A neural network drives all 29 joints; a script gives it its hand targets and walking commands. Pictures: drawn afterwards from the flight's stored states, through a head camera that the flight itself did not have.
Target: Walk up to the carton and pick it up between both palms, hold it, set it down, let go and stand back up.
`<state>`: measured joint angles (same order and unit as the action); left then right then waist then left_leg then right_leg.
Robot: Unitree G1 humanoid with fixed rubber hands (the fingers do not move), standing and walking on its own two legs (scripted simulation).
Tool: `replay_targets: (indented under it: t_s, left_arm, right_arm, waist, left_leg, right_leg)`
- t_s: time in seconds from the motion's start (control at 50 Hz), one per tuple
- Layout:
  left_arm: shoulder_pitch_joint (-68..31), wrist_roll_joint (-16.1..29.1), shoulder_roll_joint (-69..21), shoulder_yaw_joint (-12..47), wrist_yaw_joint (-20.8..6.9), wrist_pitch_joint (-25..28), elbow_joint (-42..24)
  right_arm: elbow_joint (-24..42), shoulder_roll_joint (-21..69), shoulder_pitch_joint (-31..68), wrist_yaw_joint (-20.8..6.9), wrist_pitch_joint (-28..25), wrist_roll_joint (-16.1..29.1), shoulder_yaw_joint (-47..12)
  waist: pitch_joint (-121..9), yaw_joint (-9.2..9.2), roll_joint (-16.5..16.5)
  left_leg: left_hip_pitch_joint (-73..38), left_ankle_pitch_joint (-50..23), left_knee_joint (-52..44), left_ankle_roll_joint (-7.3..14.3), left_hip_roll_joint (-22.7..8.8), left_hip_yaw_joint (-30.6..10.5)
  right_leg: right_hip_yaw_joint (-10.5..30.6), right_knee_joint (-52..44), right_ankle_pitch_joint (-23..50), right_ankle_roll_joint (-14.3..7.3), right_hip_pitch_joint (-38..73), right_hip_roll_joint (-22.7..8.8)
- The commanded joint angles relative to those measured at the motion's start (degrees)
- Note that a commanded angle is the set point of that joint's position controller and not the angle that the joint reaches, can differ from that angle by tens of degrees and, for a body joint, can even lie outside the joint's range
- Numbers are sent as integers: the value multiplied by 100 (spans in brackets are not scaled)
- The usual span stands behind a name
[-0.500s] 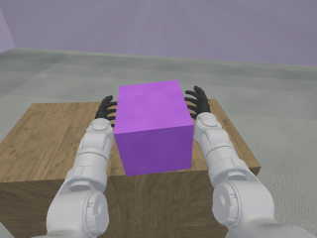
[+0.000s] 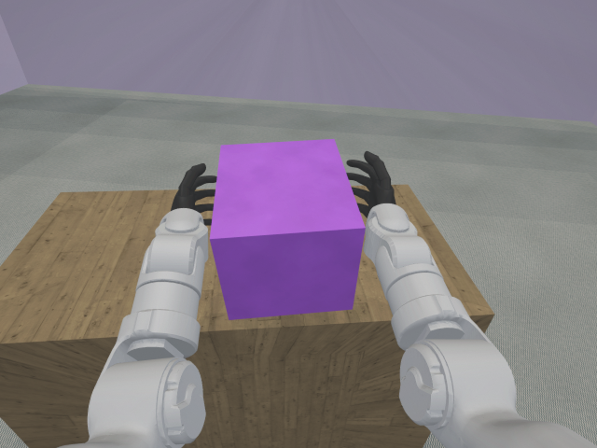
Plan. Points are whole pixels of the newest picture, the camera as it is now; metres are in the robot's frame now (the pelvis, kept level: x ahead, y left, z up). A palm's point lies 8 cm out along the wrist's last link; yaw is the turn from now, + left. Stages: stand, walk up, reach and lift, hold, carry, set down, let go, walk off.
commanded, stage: reach and lift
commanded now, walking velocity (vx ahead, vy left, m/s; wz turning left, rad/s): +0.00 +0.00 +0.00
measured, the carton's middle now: (284, 224) +0.40 +0.01 +0.16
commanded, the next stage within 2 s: hold in 0.28 s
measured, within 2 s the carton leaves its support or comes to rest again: neither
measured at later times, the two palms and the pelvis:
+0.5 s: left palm (178, 212) +0.36 +0.15 +0.21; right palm (380, 203) +0.37 -0.11 +0.22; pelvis -0.01 +0.00 +0.00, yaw +0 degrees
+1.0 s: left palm (174, 208) +0.36 +0.15 +0.22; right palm (379, 202) +0.37 -0.11 +0.22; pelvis -0.01 +0.00 +0.00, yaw +0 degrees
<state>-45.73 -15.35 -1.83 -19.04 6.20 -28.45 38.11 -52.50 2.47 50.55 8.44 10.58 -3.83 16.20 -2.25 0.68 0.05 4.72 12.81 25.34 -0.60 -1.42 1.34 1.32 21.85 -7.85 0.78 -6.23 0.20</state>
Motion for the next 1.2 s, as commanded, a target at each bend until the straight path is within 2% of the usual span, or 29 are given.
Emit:
replay_targets:
  t_s: [0.0,0.02,0.06,0.1,0.12,0.16,0.2,0.22,0.28,0.32,0.36,0.4,0.46,0.5,0.54,0.58,0.6,0.62,0.68,0.78,0.8,0.84,0.86,0.88,0.92,0.98,1.02,1.06,1.18]
  left_arm:
    - [-4267,578,-3558,2078,-1051,281,-963]
    - [-4269,576,-3527,2071,-1070,269,-1044]
    - [-4257,541,-3466,2020,-1117,245,-947]
    - [-4248,575,-3575,2074,-1096,192,-1059]
    - [-4298,654,-3621,2133,-1076,201,-1201]
    - [-4447,728,-3600,2226,-1077,228,-1402]
    - [-4316,710,-3534,2217,-1088,159,-1421]
    - [-4092,537,-3464,2003,-1142,75,-1004]
    - [-3910,545,-3564,2102,-1195,-34,-1352]
    - [-4111,523,-3529,2076,-1225,-83,-1246]
    - [-4121,579,-3537,2128,-1233,-108,-1423]
    - [-4088,532,-3513,2103,-1270,-142,-1358]
    - [-4193,622,-3562,2244,-1245,-147,-1642]
    - [-4068,459,-3534,1985,-1285,-251,-1371]
    - [-3960,436,-3470,1934,-1332,-299,-1322]
    - [-4134,532,-3527,2090,-1354,-301,-1571]
    - [-4119,574,-3579,2189,-1335,-301,-1795]
    - [-4156,589,-3642,2245,-1308,-314,-1861]
    - [-4045,583,-3682,2319,-1294,-361,-1758]
    - [-3700,427,-3522,2077,-1414,-514,-1595]
    - [-3874,464,-3558,2148,-1387,-477,-1859]
    - [-3873,456,-3543,2149,-1416,-501,-1796]
    - [-4010,481,-3546,2139,-1421,-476,-1800]
    - [-3827,423,-3523,2084,-1431,-500,-1757]
    - [-3991,449,-3582,2165,-1422,-467,-1716]
    - [-3931,519,-3575,2185,-1416,-461,-1751]
    - [-3950,490,-3597,2179,-1419,-476,-1693]
    - [-4043,554,-3620,2238,-1399,-436,-1868]
    - [-3869,532,-3646,2309,-1420,-474,-1989]
  right_arm:
    - [1135,3288,3995,-543,-127,700,-1935]
    - [1115,3341,3969,-532,-128,726,-2015]
    - [1157,3308,3985,-539,-109,647,-1943]
    - [1455,3326,4246,-524,-131,759,-2056]
    - [1594,3433,4270,-514,-123,829,-2202]
    - [1518,3471,4164,-486,-96,884,-2204]
    - [1566,3453,4044,-458,-44,901,-2277]
    - [1257,3293,3943,-454,17,763,-2050]
    - [1592,3297,3842,-425,29,869,-2185]
    - [1536,3254,4012,-434,53,857,-2076]
    - [1790,3347,4044,-426,44,892,-2151]
    - [1596,3297,3977,-413,89,827,-2076]
    - [1813,3387,4035,-401,103,910,-2219]
    - [1721,3323,4020,-406,146,876,-2114]
    - [1666,3225,3901,-404,189,855,-2064]
    - [1795,3296,3977,-394,182,897,-2106]
    - [1937,3374,3911,-387,173,1020,-2279]
    - [2021,3353,4011,-385,160,1078,-2316]
    - [1940,3269,3927,-375,205,1022,-2245]
    - [2012,3168,3859,-359,282,1021,-2238]
    - [2031,3249,3840,-367,266,1046,-2290]
    - [1997,3201,3761,-341,299,1039,-2265]
    - [2083,3287,3903,-339,292,1031,-2305]
    - [2067,3240,3795,-339,285,994,-2246]
    - [1974,3259,3877,-355,264,987,-2203]
    - [2120,3289,3959,-358,224,994,-2249]
    - [2015,3222,3878,-349,242,939,-2127]
    - [2175,3305,3955,-349,221,1018,-2290]
    - [2072,3227,3667,-312,254,1048,-2304]
  waist:
    - [-1532,578,17]
    - [-1652,578,69]
    - [-1586,616,-145]
    - [-1658,537,72]
    - [-1854,520,-62]
    - [-1983,579,17]
    - [-1916,602,-64]
    - [-1458,614,-89]
    - [-1660,648,-12]
    - [-1375,667,-39]
    - [-1589,663,-60]
    - [-1402,710,-85]
    - [-1609,689,-99]
    - [-1351,624,-100]
    - [-1235,686,-160]
    - [-1429,727,-45]
    - [-1516,672,-90]
    - [-1605,693,63]
    - [-1430,782,39]
    - [-1203,719,-116]
    - [-1388,701,-127]
    - [-1233,795,-32]
    - [-1258,718,-144]
    - [-1185,737,-189]
    - [-1204,762,-32]
    - [-1376,768,-185]
    - [-1280,831,-23]
    - [-1434,772,-130]
    - [-1387,864,-35]
  left_leg:
    - [9,-669,-966,-162,303,-79]
    - [-20,-744,-952,-147,320,-70]
    - [41,-539,-1020,-104,300,-87]
    - [94,-696,-966,-140,333,-49]
    - [-10,-816,-933,-129,330,-72]
    - [-50,-930,-872,-128,371,-64]
    - [-96,-997,-869,-118,371,-68]
    - [3,-653,-978,-87,356,-51]
    - [-118,-955,-943,-129,347,-62]
    - [68,-582,-1005,-113,355,-76]
    - [6,-709,-956,-79,382,-45]
    - [63,-543,-1019,-89,360,-54]
    - [10,-622,-1017,-82,369,-55]
    - [74,-426,-1058,-33,357,-41]
    - [129,-276,-1104,-15,353,-42]
    - [95,-396,-1085,-59,368,-24]
    - [65,-603,-1039,-50,377,-21]
    - [-58,-788,-994,-90,366,-28]
    - [-11,-584,-1046,-122,337,-72]
    - [91,-386,-1110,-19,368,-40]
    - [61,-536,-1087,-57,352,-34]
    - [59,-474,-1096,-63,401,-39]
    - [100,-371,-1097,-14,391,-21]
    - [75,-402,-1105,-18,392,-2]
    - [167,-220,-1138,-40,392,-13]
    - [98,-347,-1088,7,394,-6]
    - [126,-317,-1106,-56,383,-43]
    - [79,-413,-1076,-33,381,-43]
    - [-99,-716,-1029,-92,381,-38]
  right_leg:
    - [-410,-720,462,110,1229,184]
    - [-408,-697,593,122,1321,178]
    - [-422,-731,417,127,1305,174]
    - [-414,-682,533,130,1317,182]
    - [-397,-689,654,136,1394,200]
    - [-392,-650,812,146,1430,198]
    - [-386,-667,927,163,1458,183]
    - [-383,-771,526,144,1268,157]
    - [-433,-718,824,130,1485,201]
    - [-430,-765,419,136,1294,176]
    - [-406,-761,580,138,1402,154]
    - [-408,-796,431,134,1385,146]
    - [-421,-750,477,129,1413,173]
    - [-405,-824,261,117,1310,130]
    - [-404,-865,147,121,1338,129]
    - [-428,-813,275,117,1395,145]
    - [-426,-768,476,115,1479,171]
    - [-426,-756,608,107,1473,189]
    - [-434,-793,431,60,1388,194]
    - [-415,-849,317,114,1434,148]
    - [-432,-776,421,90,1522,184]
    - [-452,-820,397,94,1473,157]
    - [-433,-834,282,110,1442,143]
    - [-458,-844,280,102,1419,150]
    - [-459,-840,109,74,1408,155]
    - [-439,-824,253,105,1458,132]
    - [-433,-809,264,59,1432,126]
    - [-441,-799,293,66,1466,164]
    - [-468,-797,613,54,1526,173]
